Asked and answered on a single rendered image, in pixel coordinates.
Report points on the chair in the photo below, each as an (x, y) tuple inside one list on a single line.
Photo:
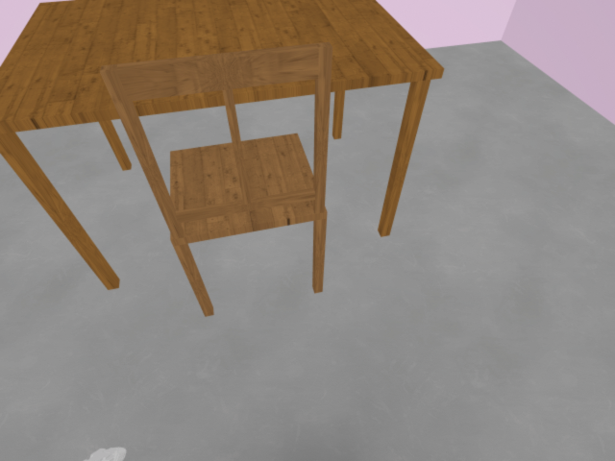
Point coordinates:
[(238, 187)]

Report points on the table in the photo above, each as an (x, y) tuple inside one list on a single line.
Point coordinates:
[(51, 77)]

